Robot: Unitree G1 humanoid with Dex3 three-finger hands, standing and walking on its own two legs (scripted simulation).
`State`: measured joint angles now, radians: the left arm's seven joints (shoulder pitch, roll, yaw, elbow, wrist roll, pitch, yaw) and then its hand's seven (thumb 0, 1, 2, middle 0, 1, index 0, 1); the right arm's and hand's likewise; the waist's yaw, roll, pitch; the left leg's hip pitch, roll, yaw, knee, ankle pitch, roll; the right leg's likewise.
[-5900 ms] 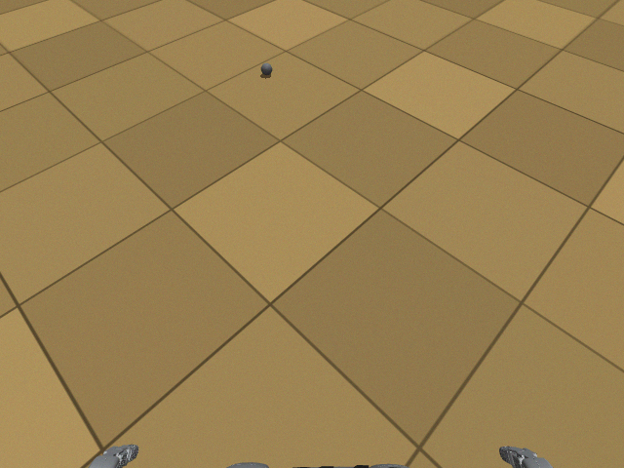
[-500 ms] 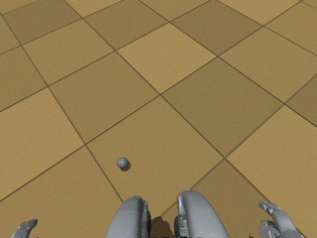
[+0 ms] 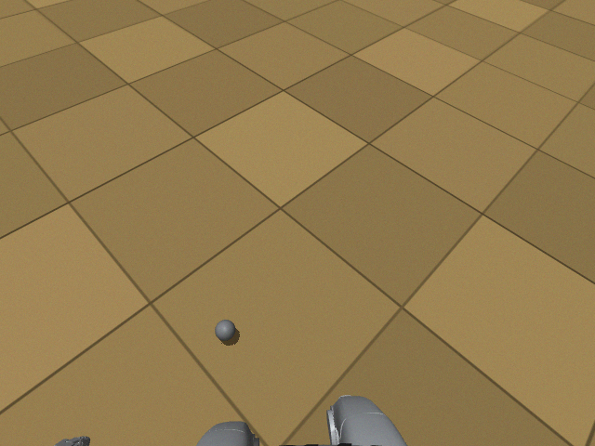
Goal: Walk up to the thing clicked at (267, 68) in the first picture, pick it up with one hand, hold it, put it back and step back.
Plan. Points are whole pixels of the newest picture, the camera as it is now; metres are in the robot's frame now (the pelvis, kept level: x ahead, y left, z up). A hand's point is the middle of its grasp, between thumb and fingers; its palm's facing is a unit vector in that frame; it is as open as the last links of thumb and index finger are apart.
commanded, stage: walk up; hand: left
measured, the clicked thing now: (225, 330) +0.50 +0.20 -0.73
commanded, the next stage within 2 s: stand in 1.84 s
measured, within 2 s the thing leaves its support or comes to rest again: neither
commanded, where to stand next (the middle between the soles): +0.13 -0.04 m, yaw +2 degrees
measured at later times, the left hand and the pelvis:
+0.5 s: hand (138, 442) +0.12 +0.23 -0.15, palm faces -0.01 -0.94 -0.35, open 7.4 cm; pelvis +0.06 -0.03 -0.01, yaw +0 degrees
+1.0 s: hand (167, 381) +0.20 +0.20 -0.13, palm faces +0.00 -0.94 -0.35, open 7.4 cm; pelvis +0.10 -0.05 +0.02, yaw +0 degrees
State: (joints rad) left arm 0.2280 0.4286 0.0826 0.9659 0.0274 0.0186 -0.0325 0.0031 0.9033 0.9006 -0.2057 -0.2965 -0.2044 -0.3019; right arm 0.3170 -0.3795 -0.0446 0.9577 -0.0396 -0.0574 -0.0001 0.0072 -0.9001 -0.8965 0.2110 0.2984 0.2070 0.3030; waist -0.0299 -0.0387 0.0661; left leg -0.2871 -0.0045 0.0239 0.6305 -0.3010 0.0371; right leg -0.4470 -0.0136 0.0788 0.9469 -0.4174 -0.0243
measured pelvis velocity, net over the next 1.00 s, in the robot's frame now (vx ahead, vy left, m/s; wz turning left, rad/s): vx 0.10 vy -0.05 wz -0.01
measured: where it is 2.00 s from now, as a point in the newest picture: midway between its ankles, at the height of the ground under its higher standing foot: outside the picture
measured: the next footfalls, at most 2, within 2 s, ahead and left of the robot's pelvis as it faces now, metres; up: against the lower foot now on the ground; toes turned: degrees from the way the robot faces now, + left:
right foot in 0.22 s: +0.11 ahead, -0.17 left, +0.00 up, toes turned -2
left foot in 0.46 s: +0.15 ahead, +0.09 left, +0.00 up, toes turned +0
